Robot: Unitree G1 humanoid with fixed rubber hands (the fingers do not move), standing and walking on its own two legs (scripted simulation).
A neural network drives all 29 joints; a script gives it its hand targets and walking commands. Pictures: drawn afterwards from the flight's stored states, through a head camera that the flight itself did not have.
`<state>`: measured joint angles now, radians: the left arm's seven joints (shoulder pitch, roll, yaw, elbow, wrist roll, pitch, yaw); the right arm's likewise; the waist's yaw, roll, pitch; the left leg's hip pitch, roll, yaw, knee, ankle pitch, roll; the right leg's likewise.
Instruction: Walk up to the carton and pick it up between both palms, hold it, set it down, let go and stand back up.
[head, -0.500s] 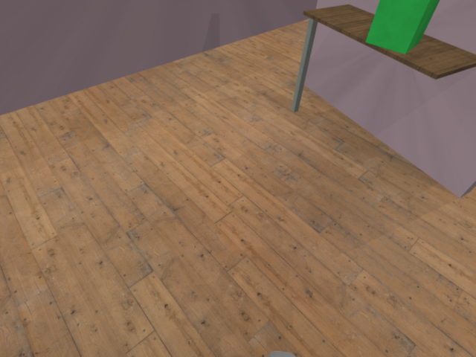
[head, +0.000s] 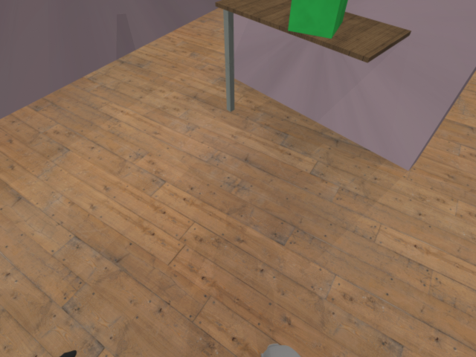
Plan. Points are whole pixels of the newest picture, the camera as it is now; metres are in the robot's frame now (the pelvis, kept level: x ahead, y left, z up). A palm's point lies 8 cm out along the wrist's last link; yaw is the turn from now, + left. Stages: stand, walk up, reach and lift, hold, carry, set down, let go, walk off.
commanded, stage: walk up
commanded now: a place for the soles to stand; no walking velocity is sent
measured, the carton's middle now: out of the picture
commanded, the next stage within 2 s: none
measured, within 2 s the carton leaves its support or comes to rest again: neither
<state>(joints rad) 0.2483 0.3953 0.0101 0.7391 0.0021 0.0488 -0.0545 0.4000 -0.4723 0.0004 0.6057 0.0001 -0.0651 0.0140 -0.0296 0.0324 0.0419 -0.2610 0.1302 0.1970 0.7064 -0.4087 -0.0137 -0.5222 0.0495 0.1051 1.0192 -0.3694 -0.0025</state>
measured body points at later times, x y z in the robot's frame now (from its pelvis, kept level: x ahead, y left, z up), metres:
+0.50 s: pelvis +0.25 +0.01 -0.01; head +0.27 +0.00 +0.44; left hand +0.42 +0.29 -0.11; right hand +0.30 -0.32 -0.08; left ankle +0.32 +0.10 -0.72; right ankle +0.20 -0.16 -0.69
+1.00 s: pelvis +0.47 -0.05 -0.02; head +0.48 -0.08 +0.43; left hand +0.67 +0.21 -0.10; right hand +0.46 -0.37 -0.11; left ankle +0.46 +0.06 -0.65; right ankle +0.50 -0.19 -0.72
